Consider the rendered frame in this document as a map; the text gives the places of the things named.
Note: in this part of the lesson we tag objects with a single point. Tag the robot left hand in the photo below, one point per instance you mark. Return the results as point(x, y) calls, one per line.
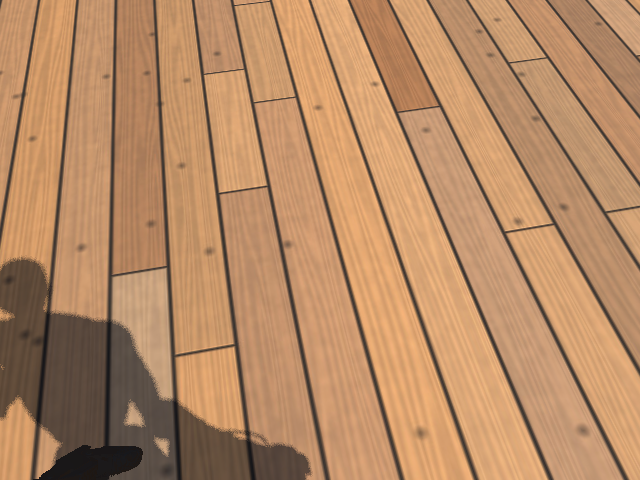
point(94, 464)

